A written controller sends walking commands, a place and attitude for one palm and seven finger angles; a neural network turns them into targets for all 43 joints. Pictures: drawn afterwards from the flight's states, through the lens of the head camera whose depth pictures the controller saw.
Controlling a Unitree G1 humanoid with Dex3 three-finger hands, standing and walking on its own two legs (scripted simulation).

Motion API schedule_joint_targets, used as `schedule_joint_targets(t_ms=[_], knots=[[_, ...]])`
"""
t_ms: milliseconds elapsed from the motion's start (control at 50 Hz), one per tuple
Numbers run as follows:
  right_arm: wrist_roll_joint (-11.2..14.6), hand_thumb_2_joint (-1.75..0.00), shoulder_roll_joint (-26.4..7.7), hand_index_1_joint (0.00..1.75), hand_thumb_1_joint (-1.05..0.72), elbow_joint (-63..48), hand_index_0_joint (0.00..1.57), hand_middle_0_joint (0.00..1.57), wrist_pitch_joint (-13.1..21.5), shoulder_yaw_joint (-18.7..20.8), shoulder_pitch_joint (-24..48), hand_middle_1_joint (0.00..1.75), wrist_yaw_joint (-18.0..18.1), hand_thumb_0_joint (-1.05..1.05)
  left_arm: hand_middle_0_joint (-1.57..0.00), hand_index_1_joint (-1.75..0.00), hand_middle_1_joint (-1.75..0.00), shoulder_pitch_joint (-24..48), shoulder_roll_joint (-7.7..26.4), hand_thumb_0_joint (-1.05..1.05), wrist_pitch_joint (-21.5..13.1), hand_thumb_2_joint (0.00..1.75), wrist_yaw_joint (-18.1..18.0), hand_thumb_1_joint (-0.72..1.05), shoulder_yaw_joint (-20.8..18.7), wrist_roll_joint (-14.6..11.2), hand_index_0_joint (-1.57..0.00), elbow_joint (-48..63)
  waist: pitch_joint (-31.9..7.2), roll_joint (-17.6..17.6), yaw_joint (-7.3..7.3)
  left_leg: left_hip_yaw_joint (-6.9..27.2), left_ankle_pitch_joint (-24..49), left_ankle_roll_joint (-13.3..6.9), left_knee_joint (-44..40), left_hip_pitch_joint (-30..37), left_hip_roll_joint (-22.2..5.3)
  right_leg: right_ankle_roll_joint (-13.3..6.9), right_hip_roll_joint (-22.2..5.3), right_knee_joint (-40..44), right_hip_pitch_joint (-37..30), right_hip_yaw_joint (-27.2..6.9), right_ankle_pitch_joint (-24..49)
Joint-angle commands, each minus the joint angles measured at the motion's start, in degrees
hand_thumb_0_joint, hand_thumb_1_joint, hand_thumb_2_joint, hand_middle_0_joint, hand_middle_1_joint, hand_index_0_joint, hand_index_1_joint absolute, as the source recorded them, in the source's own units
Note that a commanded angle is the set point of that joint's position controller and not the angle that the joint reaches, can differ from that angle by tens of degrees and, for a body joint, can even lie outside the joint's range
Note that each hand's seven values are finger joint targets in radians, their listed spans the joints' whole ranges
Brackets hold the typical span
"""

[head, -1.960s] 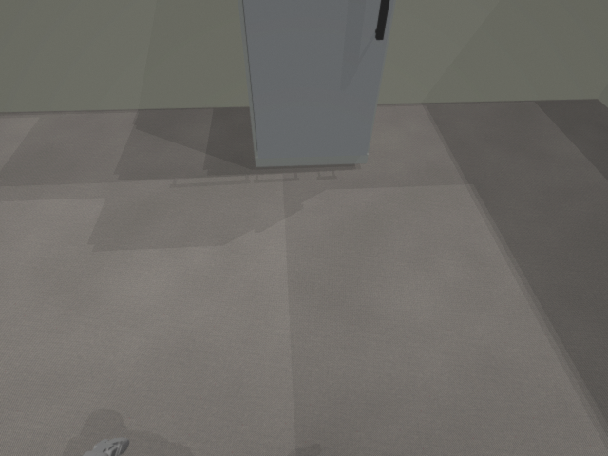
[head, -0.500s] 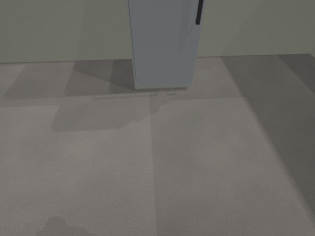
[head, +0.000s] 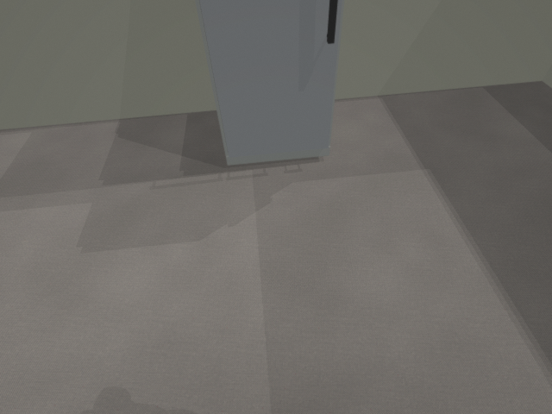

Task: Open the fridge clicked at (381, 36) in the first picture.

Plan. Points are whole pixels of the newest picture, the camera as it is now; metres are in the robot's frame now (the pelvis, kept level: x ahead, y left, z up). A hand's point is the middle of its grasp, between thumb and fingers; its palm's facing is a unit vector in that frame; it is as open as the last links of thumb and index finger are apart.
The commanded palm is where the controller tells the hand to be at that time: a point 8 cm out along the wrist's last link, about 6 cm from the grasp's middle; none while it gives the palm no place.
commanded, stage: walk to a spot facing it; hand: right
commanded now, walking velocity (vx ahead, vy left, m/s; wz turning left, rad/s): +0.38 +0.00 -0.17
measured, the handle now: out of the picture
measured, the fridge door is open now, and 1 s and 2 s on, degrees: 0 0 0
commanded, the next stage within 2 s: turn to face it in 1.34 s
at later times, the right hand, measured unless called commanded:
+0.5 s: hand (384, 379) +0.23 -0.16 -0.18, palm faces +0.15 +0.97 -0.19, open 7.2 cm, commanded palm none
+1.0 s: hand (402, 274) +0.45 -0.23 -0.17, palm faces +0.16 +0.98 -0.15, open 7.3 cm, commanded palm none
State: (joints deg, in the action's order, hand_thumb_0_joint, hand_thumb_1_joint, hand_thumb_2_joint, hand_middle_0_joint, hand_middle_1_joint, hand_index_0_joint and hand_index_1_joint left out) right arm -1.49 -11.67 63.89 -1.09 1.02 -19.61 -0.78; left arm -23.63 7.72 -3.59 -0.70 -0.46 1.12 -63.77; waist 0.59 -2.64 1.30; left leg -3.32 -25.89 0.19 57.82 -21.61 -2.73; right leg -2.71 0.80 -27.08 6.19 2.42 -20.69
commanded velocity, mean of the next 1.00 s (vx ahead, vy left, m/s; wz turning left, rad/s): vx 0.38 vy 0.00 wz -0.08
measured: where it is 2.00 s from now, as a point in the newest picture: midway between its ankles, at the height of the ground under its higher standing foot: (314, 284)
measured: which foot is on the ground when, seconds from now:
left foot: up 0.00-0.24, down 0.26-0.64, up 0.66-1.00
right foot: down 0.00-0.28, up 0.30-0.62, down 0.64-1.00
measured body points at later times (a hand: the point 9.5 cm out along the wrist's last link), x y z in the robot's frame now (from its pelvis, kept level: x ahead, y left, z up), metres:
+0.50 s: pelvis +0.20 +0.03 +0.00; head +0.21 +0.01 +0.45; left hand +0.25 +0.27 -0.15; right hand +0.23 -0.21 -0.16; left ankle +0.22 +0.15 -0.74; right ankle +0.21 -0.09 -0.68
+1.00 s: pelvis +0.42 -0.04 +0.01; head +0.44 -0.06 +0.46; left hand +0.39 +0.19 -0.14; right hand +0.44 -0.28 -0.16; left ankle +0.55 +0.09 -0.68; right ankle +0.33 -0.10 -0.74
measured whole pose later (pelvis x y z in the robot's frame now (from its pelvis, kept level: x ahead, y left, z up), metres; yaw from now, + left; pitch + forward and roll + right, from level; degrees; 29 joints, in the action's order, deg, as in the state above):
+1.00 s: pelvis +0.42 -0.04 +0.01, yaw -8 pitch +0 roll +0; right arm -1.7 -10.6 60.6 -0.4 3.3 -11.4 -1.3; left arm -23.1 7.3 -4.5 -1.2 -2.4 0.8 -64.7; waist 3.1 -2.1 0.3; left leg -5.0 -8.9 2.0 50.5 -33.8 -7.6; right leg -2.6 0.6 -15.9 -1.1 11.0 -16.7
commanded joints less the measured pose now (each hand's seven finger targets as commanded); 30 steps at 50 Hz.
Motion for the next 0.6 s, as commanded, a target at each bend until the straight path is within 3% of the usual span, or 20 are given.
schedule_joint_targets(t_ms=[0,80,140,160,200,220,240,260,280,300,320,340,380,440,460,500,520,560,580], knots=[[0.27,-0.90,-2.70,0.30,-0.90,-8.75,0.20,0.20,3.19,1.21,9.91,0.30,-0.38,0.00,-0.20,-0.30,-0.30,-6.83,9.70,0.00,-1.29,0.90,-1.41,0.90,-2.14,-0.25,-0.20,-0.82,5.48,9.48,1.02,0.91,6.11,1.10,0.62,-17.32,-4.30,-9.16,-15.73,14.83,-7.45,-15.53,23.32],[0.42,-0.90,-0.70,0.30,-0.90,-10.59,0.20,0.20,3.06,1.33,14.69,0.30,-0.83,0.00,-0.20,-0.30,-0.30,-7.98,8.25,0.00,-1.40,0.90,-1.50,0.90,-2.27,-0.05,-0.20,-2.05,7.83,9.55,1.45,-2.16,11.02,1.23,-12.29,-12.89,-3.56,-7.58,-13.48,16.24,-3.74,-10.82,22.38],[0.54,-0.90,-0.60,0.30,-0.90,-11.23,0.20,0.20,3.32,1.83,16.58,0.30,-0.83,0.00,-0.20,-0.30,-0.30,-8.10,8.59,0.00,-1.21,0.90,-1.43,0.90,-2.66,0.26,-0.20,-2.89,7.54,9.85,1.39,-3.03,13.15,0.10,-18.49,-6.18,-1.94,-7.03,-13.92,15.17,-1.86,-10.38,24.99],[0.51,-0.90,-0.97,0.30,-0.90,-11.03,0.20,0.20,3.48,2.10,15.39,0.30,-0.75,0.00,-0.20,-0.30,-0.30,-7.46,8.89,0.00,-1.10,0.90,-1.47,0.90,-2.80,0.25,-0.20,-2.85,7.10,9.28,0.49,-3.47,13.06,-0.46,-20.26,-2.41,-1.15,-6.69,-14.13,13.25,-1.39,-10.18,27.99],[0.19,-0.90,-2.85,0.30,-0.90,-8.10,0.20,0.20,4.04,2.94,5.72,0.30,-0.44,0.00,-0.20,-0.30,-0.30,-6.32,9.53,0.00,-0.86,0.90,-1.37,0.90,-3.08,-0.04,-0.20,-2.81,2.58,6.61,-4.11,-5.64,15.32,-1.44,-25.56,10.95,1.60,-4.61,-11.62,0.85,-0.24,-7.01,37.50],[-0.06,-0.90,-5.82,0.30,-0.90,-5.90,0.20,0.20,4.66,3.72,-2.49,0.30,0.01,0.00,-0.20,-0.30,-0.30,-6.40,8.88,0.00,-0.89,0.90,-1.01,0.90,-3.12,-0.33,-0.20,-2.30,-1.74,3.29,-7.55,-2.28,16.35,-2.69,-27.03,24.20,-0.57,-2.65,-9.52,-10.35,6.92,-5.61,34.35],[-0.70,-0.90,-11.87,0.30,-0.90,-3.60,0.20,0.20,5.34,5.39,-11.30,0.30,1.01,0.00,-0.20,-0.30,-0.30,-7.61,5.65,0.00,-1.15,0.90,-0.30,0.90,-2.53,-0.97,-0.20,-0.85,-8.82,-8.35,-10.40,16.05,10.27,-7.19,-32.01,37.18,-16.25,-0.16,-3.51,-29.54,20.06,-0.96,12.96],[0.25,-0.90,-15.62,0.30,-0.90,-2.49,0.20,0.20,5.03,5.79,-14.60,0.30,1.34,0.00,-0.20,-0.30,-0.30,-5.61,4.35,0.00,-0.99,0.90,-0.31,0.90,-2.37,-1.03,-0.20,1.46,-10.22,-12.14,-9.33,35.07,7.44,-11.69,-41.28,35.95,-27.05,0.04,0.07,-45.75,28.05,-2.40,-11.35],[0.56,-0.90,-14.07,0.30,-0.90,-3.54,0.20,0.20,4.72,5.53,-8.75,0.30,1.29,0.00,-0.20,-0.30,-0.30,-1.86,4.46,0.00,-0.58,0.90,0.06,0.90,-3.09,-1.03,-0.20,1.82,-5.33,-7.67,-8.39,33.64,-7.58,-12.23,-44.84,26.24,-25.93,-0.78,-3.92,-50.82,28.95,-4.57,-8.78],[0.28,-0.90,-10.80,0.30,-0.90,-5.17,0.20,0.20,4.69,4.63,-3.11,0.30,1.47,0.00,-0.20,-0.30,-0.30,1.31,4.06,0.00,-0.27,0.90,0.51,0.90,-3.18,-0.39,-0.20,2.83,0.35,-5.20,-6.42,29.84,-11.79,-11.25,-46.62,17.88,-23.85,-0.57,-6.26,-51.81,30.96,-4.03,-4.52],[0.14,-0.90,-7.46,0.30,-0.90,-5.74,0.20,0.20,4.75,3.85,1.07,0.30,1.80,0.00,-0.20,-0.30,-0.30,2.17,3.26,0.00,0.35,0.90,0.76,0.90,-3.30,-0.01,-0.20,2.92,4.09,-2.85,-3.97,22.38,-9.21,-9.64,-46.92,10.45,-22.31,-0.43,-8.49,-49.64,29.28,-4.51,-1.59],[-0.19,-0.90,-5.17,0.30,-0.90,-6.38,0.20,0.20,4.96,3.04,3.34,0.30,1.90,0.00,-0.20,-0.30,-0.30,1.02,2.41,0.00,1.15,0.90,0.97,0.90,-3.03,0.39,-0.20,2.50,5.15,-3.20,-1.80,16.24,-4.79,-8.26,-47.29,5.24,-20.18,0.45,-9.30,-47.05,26.53,-4.03,0.28],[-0.43,-0.90,-4.05,0.30,-0.90,-6.34,0.20,0.20,5.22,2.56,4.14,0.30,1.88,0.00,-0.20,-0.30,-0.30,-0.93,1.80,0.00,2.38,0.90,1.20,0.90,-3.03,0.51,-0.20,2.29,4.03,-3.97,0.59,7.32,1.59,-6.84,-47.66,1.27,-17.15,1.90,-9.57,-40.34,22.73,-1.91,1.79],[-0.58,-0.90,-4.87,0.30,-0.90,-6.08,0.20,0.20,5.39,3.02,4.22,0.30,1.74,0.00,-0.20,-0.30,-0.30,1.89,1.27,0.00,2.71,0.90,2.06,0.90,-3.05,0.40,-0.20,4.54,5.00,-4.40,1.33,1.83,3.09,-6.93,-48.47,-1.29,-15.03,2.97,-9.83,-27.29,19.38,0.81,4.87],[-0.51,-0.90,-5.67,0.30,-0.90,-5.87,0.20,0.20,5.40,3.10,3.76,0.30,1.54,0.00,-0.20,-0.30,-0.30,3.72,1.55,0.00,2.48,0.90,2.41,0.90,-3.00,0.42,-0.20,5.30,4.66,-4.55,0.66,0.79,2.89,-6.85,-48.00,0.09,-14.31,3.15,-9.20,-23.05,18.60,2.24,5.84],[-0.45,-0.90,-6.72,0.30,-0.90,-5.32,0.20,0.20,5.25,3.07,1.72,0.30,1.29,0.00,-0.20,-0.30,-0.30,7.85,2.54,0.00,1.81,0.90,2.84,0.90,-3.02,0.27,-0.20,7.13,5.23,-4.32,-0.83,1.56,2.64,-7.16,-47.02,1.96,-14.65,2.93,-8.09,-17.20,16.65,3.87,6.12],[-0.56,-0.90,-7.15,0.30,-0.90,-5.03,0.20,0.20,5.17,3.12,1.42,0.30,1.18,0.00,-0.20,-0.30,-0.30,8.53,2.75,0.00,1.54,0.90,2.96,0.90,-3.09,0.14,-0.20,7.57,5.52,-3.69,-0.76,1.57,2.85,-7.11,-46.37,2.85,-14.55,2.75,-7.33,-14.85,15.41,4.67,5.94],[-0.31,-0.90,-7.76,0.30,-0.90,-4.88,0.20,0.20,4.81,3.33,1.24,0.30,1.14,0.00,-0.20,-0.30,-0.30,7.32,4.25,0.00,0.98,0.90,2.84,0.90,-3.24,0.20,-0.20,7.50,5.11,-1.14,0.49,0.03,4.04,-6.14,-42.64,2.79,-13.71,2.72,-5.98,-8.92,8.57,6.63,7.54],[-0.11,-0.90,-7.56,0.30,-0.90,-4.91,0.20,0.20,4.56,3.29,1.36,0.30,1.06,0.00,-0.20,-0.30,-0.30,3.57,6.06,0.00,0.63,0.90,2.55,0.90,-3.61,0.24,-0.20,6.39,3.56,2.47,2.54,-2.33,6.17,-5.12,-36.62,0.87,-11.80,2.73,-4.95,-5.22,1.04,7.58,7.19]])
